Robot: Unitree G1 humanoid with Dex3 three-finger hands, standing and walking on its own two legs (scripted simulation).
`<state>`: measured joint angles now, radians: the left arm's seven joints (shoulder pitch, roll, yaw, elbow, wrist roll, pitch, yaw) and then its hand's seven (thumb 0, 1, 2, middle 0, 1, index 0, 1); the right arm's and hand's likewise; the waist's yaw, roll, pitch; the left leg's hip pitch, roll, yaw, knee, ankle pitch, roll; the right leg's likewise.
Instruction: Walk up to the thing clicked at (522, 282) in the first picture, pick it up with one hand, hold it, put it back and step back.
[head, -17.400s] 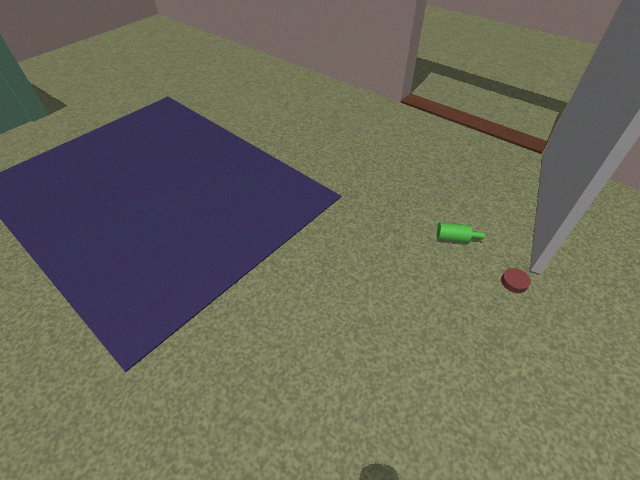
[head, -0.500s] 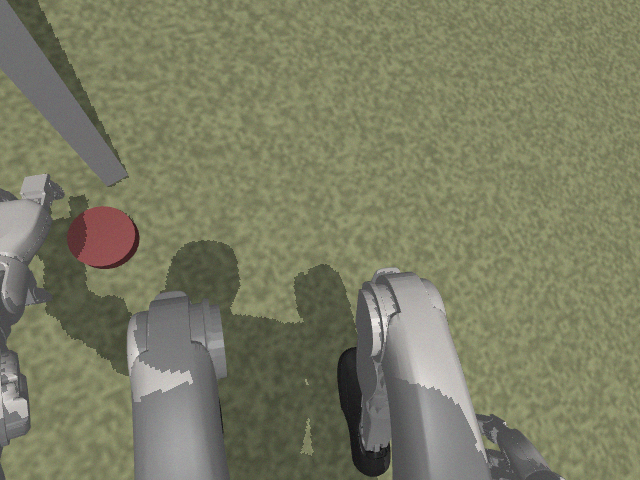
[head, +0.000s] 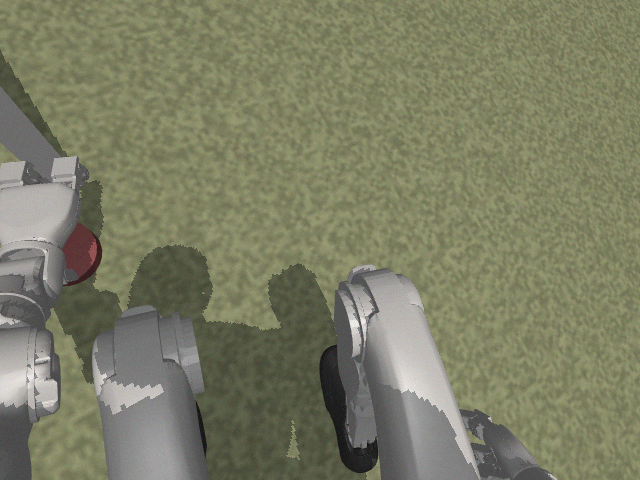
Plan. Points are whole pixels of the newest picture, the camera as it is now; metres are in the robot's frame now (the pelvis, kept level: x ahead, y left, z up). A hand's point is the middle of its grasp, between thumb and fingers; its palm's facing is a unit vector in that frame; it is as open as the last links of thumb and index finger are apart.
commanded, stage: approach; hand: left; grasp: from above
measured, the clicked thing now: (63, 253) +0.43 +0.30 -0.29
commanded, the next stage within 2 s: close in in 0.90 s
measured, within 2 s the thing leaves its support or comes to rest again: neither
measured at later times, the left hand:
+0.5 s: hand (12, 260) +0.40 +0.31 -0.17, palm faces -0.46 -0.10 -0.88, open 14.1 cm
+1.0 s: hand (26, 234) +0.43 +0.30 -0.17, palm faces -0.43 -0.07 -0.90, open 14.0 cm
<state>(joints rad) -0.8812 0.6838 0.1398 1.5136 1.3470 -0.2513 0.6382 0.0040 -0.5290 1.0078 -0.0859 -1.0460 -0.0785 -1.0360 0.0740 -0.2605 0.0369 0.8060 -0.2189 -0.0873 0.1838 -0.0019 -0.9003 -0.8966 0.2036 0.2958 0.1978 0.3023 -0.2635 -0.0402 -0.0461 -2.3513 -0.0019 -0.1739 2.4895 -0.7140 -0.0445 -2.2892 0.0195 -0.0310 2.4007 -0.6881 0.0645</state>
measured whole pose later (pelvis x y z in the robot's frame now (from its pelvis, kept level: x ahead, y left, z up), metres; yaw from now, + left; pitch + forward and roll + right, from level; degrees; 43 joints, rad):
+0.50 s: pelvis +0.00 +0.00 +0.01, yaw +0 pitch +32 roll -7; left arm -0.81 0.73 0.13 1.40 1.24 -0.30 0.44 0.00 -0.54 1.00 -0.08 -1.06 -0.08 -1.06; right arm 0.12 -0.29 0.03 0.79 -0.19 -0.06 0.18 0.00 -0.91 -0.90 0.20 0.30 0.20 0.30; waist -0.19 -0.03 -0.02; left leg -2.32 -0.01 -0.18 2.47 -0.71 -0.05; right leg -2.26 0.01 -0.04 2.38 -0.68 0.06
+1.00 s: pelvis +0.00 +0.00 +0.01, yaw -1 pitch +33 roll -8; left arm -0.92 0.74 0.15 1.55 1.29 -0.19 0.53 0.00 -0.53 1.01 -0.08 -1.05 -0.10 -1.06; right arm 0.11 -0.28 0.07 0.79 -0.19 -0.09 0.21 0.00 -0.90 -0.90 0.20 0.30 0.20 0.30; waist -0.26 0.00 -0.03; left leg -2.34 0.00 -0.17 2.47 -0.71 -0.02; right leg -2.27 0.02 -0.03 2.37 -0.68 0.08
